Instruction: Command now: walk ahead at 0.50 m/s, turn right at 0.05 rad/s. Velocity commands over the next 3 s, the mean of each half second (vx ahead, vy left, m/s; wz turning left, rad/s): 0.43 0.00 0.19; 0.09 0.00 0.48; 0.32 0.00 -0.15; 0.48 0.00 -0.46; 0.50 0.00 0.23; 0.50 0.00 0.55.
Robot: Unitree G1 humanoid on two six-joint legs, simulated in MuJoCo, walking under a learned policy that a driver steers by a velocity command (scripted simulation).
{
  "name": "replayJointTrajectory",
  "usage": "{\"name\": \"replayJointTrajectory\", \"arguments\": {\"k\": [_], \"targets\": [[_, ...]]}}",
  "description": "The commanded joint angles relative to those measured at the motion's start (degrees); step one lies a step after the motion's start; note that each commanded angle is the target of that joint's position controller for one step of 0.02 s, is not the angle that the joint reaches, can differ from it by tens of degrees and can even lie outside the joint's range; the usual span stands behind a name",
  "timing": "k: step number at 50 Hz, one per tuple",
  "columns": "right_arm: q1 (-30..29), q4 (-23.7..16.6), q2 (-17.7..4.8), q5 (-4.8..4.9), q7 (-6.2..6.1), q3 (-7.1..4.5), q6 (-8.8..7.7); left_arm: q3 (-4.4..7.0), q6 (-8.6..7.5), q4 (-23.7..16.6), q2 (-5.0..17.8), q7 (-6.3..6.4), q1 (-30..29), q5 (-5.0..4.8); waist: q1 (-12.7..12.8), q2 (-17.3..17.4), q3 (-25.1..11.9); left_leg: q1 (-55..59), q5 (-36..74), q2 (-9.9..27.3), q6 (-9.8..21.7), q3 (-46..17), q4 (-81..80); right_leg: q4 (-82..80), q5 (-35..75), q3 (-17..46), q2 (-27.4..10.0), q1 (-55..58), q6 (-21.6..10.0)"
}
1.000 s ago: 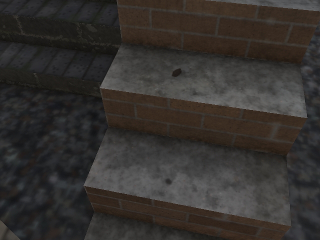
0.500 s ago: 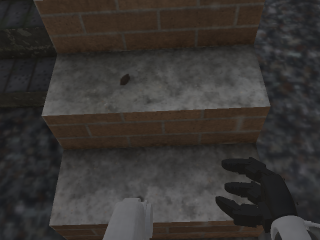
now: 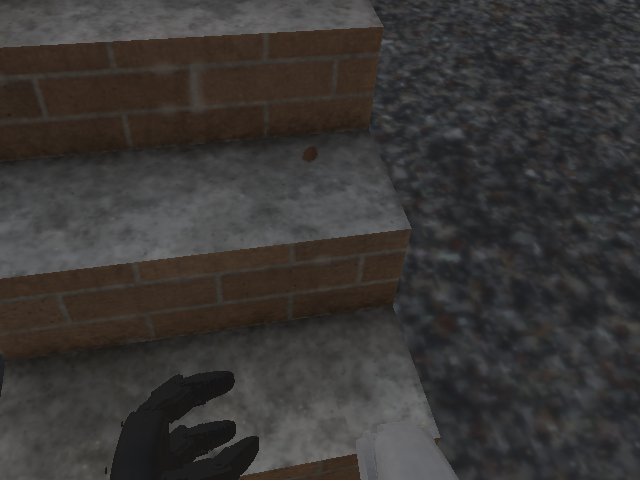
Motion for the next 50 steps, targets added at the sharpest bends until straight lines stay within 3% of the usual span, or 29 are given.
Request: {"name": "replayJointTrajectory", "arguments": {"k": [1,3,4,5,6,7,8,9,10,11,14,16,19,24,27,31,32,33,36,38,39,40,41,42,43,44,45,47,50], "targets": [[2.8,-1.2,-7.2,1.36,-0.49,-1.0,-0.5,-0.67,-0.79,-13.8,0.5,-1.51,-20.2,-0.18,1.2,6.8,6.8,3.6,8.4,10.5,9.3,-11.4,-18.0,-16.3,3.8,-0.3,-6.3,-13.6,-0.6],[2.2,-3.7,-13.6,4.17,-1.84,-2.79,-1.12,-2.83,0.78,-15.8,-1.6,-2.93,-20.8,0.95,0.8,7.0,4.3,-4.7,17.8,11.3,11.6,-10.4,-33.8,-41.6,4.8,-10.3,-9.7,10.8,-2.2],[2.3,-3.1,-13.3,3.26,-2.33,-2.7,-0.04,-3.14,0.6,-14.8,-3.9,-3.39,-17.3,0.27,1.9,7.2,2.1,-10.5,34.8,10.9,11.1,-7.7,-34.5,-50.7,5.5,-13.7,-7.5,30.6,-4.3],[4.5,-0.9,-16.0,3.91,-2.2,-2.37,-0.71,-2.07,-1.07,-12.4,-2.7,-4.35,-9.0,-1.07,5.1,10.5,-5.5,-8.4,78.7,11.2,11.2,-3.5,-26.6,-50.4,-1.5,-17.5,-2.3,49.4,-6.8],[3.6,-0.6,-16.5,3.46,-2.63,-2.33,-0.86,1.19,-1.35,-6.8,2.8,-3.67,7.5,-2.87,12.8,16.3,-12.9,-0.9,111.6,12.8,9.8,-1.9,-14.9,-50.1,1.4,-13.7,-0.9,59.0,-7.4],[1.4,-0.5,-17.8,1.97,-2.75,-2.98,-1.58,4.14,-0.52,-3.5,10.5,-2.98,15.4,-3.27,18.1,17.9,-16.3,5.8,112.5,11.2,8.5,-0.8,-2.0,-65.9,-1.7,-8.9,-0.2,62.2,-8.0],[-0.1,-7.0,-16.1,0.33,0.58,-3.78,-3.53,4.58,0.14,3.3,11.9,-3.11,23.0,6.25,14.9,3.8,-22.3,-9.6,81.6,8.4,6.8,-6.4,15.3,-67.4,-6.1,5.4,-4.3,74.6,-11.8],[0.8,-1.2,-4.2,-11.98,11.98,-0.84,-2.04,3.4,4.96,1.8,16.2,-5.24,23.3,8.04,20.1,-17.0,-20.3,-36.9,32.2,-2.5,11.9,-21.7,32.8,-91.8,-19.4,39.3,-13.8,75.2,-18.2],[-4.9,-3.7,-13.2,-5.29,12.37,-5.0,-0.88,5.63,6.02,3.1,19.6,-5.16,26.1,8.29,20.9,-12.5,-12.2,-39.8,26.1,-8.6,8.9,-29.4,71.7,-101.2,-32.5,50.4,-19.9,60.9,-16.8],[-7.5,-4.9,-12.5,-2.06,11.2,-5.5,-2.24,4.66,5.04,5.6,19.5,-5.01,19.4,7.39,15.5,-5.7,-5.6,-49.6,28.5,-10.2,8.4,-29.8,88.8,-100.6,-32.3,47.8,-21.1,50.8,-13.6],[-1.3,-2.8,-5.4,-3.9,6.97,-1.81,-3.64,-1.12,0.08,12.0,3.4,-7.19,3.7,6.03,0.9,8.0,-5.6,-55.3,32.4,-6.3,6.1,-25.9,101.3,-98.3,-20.1,28.7,-21.3,40.3,-12.6],[3.1,-2.5,-7.2,-2.95,6.38,-1.44,-0.85,-1.4,-2.01,13.4,4.3,-7.89,-1.2,8.75,-4.1,8.3,-5.8,-57.7,34.6,-3.3,4.0,-22.3,99.3,-100.6,-4.1,12.5,-19.2,36.2,-9.7],[-0.7,-3.2,-11.4,-1.5,6.34,-2.35,-1.75,0.33,-4.33,17.2,9.9,-7.14,6.3,8.58,-1.9,5.5,-3.6,-57.8,29.3,-2.4,1.0,-18.3,95.1,-103.0,9.3,-1.7,-17.6,38.1,-8.6],[-10.4,-4.6,-15.2,-0.67,4.47,-2.84,-2.73,0.3,-3.83,23.6,15.2,-7.64,23.9,9.29,5.8,1.0,-1.4,-78.8,22.5,-9.2,3.3,-19.6,113.2,-102.3,21.8,-0.1,-22.3,64.3,-12.3],[-11.4,-4.5,-17.2,-0.9,3.71,-3.11,-1.25,-1.14,-4.22,21.6,14.0,-7.88,20.3,9.0,5.2,-1.9,-2.9,-82.7,22.4,-8.9,1.7,-18.2,111.3,-103.5,21.0,-3.8,-22.7,69.8,-12.7],[-16.6,-7.2,-12.2,-1.46,4.13,-0.28,2.65,-2.33,-6.2,21.6,11.3,-8.77,18.4,9.97,5.4,-3.2,-1.7,-80.4,19.2,-4.6,1.6,-14.6,102.5,-111.3,31.7,-8.6,-25.8,72.8,-14.6],[-23.7,-16.0,-4.1,6.84,-2.38,1.05,3.53,1.53,-4.21,25.4,12.1,-5.38,17.9,2.97,5.5,0.0,-5.1,-71.6,13.7,-1.2,-4.1,-3.8,95.1,-109.1,32.9,-11.7,-27.5,83.3,-7.5],[-26.7,-18.1,-4.4,8.2,-4.79,1.77,3.84,1.27,-3.75,26.6,11.7,-4.74,19.2,2.93,8.0,0.1,-4.6,-70.1,7.5,-0.7,-5.4,-2.0,94.0,-110.2,34.4,-11.3,-26.3,82.9,-6.4],[-32.2,-26.8,-6.9,5.3,-5.85,1.09,7.53,2.3,-1.39,27.4,13.2,-4.36,19.8,4.2,8.7,-8.3,3.7,-71.4,-0.4,4.0,-3.2,-2.2,79.5,-111.5,37.0,-15.1,-24.1,86.6,-3.5],[-32.6,-31.6,-8.7,3.53,-3.9,1.55,9.91,2.57,0.63,25.9,15.5,-4.65,13.7,2.33,5.3,-8.1,7.1,-53.1,-7.5,5.1,-0.4,4.5,49.8,-114.3,33.8,-21.5,-19.6,72.5,-4.0],[-31.6,-33.5,-7.7,2.97,-3.31,1.91,10.32,4.72,0.92,27.6,21.2,-3.57,19.5,-0.48,5.0,-13.5,4.0,-39.3,-26.2,2.3,2.9,5.9,40.5,-115.6,47.1,-19.1,-23.0,70.5,-4.9],[-25.7,-31.2,-7.7,2.41,-2.91,1.54,10.51,5.17,1.8,31.5,20.3,-2.45,26.2,-1.46,5.3,-13.1,-0.3,-31.1,-20.3,-3.7,3.7,13.6,38.7,-111.0,70.8,-19.9,-23.9,75.5,-7.2],[-10.4,-26.6,-11.5,3.33,-2.49,-1.17,9.53,4.89,1.21,31.7,21.1,-1.67,28.0,0.95,-2.8,-13.4,-7.7,-15.8,-4.6,-3.6,7.5,-3.1,36.2,-94.1,90.3,-23.9,-21.7,71.7,-4.6],[-2.9,-23.8,-22.2,3.7,-2.39,-4.97,9.3,3.81,1.04,27.5,19.6,-2.09,24.5,1.57,-7.6,2.4,-13.6,-1.9,6.1,6.3,11.1,-29.7,19.7,-75.2,71.8,-23.5,-14.2,57.4,1.3],[-6.5,-25.0,-28.6,-2.02,-4.14,-5.89,10.58,3.12,-0.53,24.9,17.2,-3.29,21.2,3.34,-5.5,21.2,-23.5,3.5,13.4,13.3,15.6,-54.5,-3.4,-53.7,7.9,-13.7,-6.1,51.1,3.3],[-14.0,-27.0,-25.3,-6.06,-6.32,-3.64,11.25,3.58,-1.58,21.1,16.5,-4.52,9.8,4.32,-4.7,16.9,-19.8,-5.1,14.9,10.3,12.7,-51.3,-5.3,-34.0,-0.9,-2.7,-5.3,46.7,3.6],[-21.6,-27.2,-18.5,-7.02,-6.75,-1.06,10.46,2.98,-1.29,16.1,13.3,-4.51,2.9,3.35,-1.3,11.2,-16.5,-8.5,14.9,9.7,15.1,-42.4,3.0,-23.6,-1.8,-0.7,-5.2,38.2,3.1],[-25.0,-23.0,-10.5,-5.57,-4.86,1.43,6.92,1.1,-1.6,12.7,6.1,-2.5,6.5,3.59,2.4,11.7,-7.1,-13.3,16.3,5.6,11.2,-26.0,17.6,-15.9,-3.7,1.3,-0.7,27.3,-0.1],[-27.6,-16.5,-4.9,-0.73,-1.5,3.02,4.07,1.54,-0.05,11.4,8.6,-1.66,16.8,3.51,8.2,10.4,0.1,-29.7,-12.4,6.6,9.6,-27.1,9.4,-11.1,5.2,0.0,3.3,30.9,-0.5]]}}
